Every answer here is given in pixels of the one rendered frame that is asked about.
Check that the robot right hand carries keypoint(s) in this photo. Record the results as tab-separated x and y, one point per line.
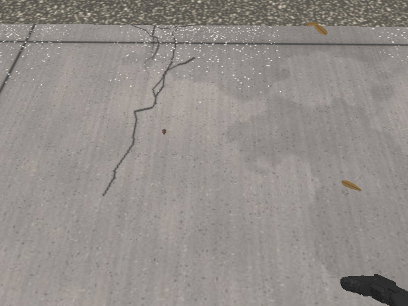
378	287

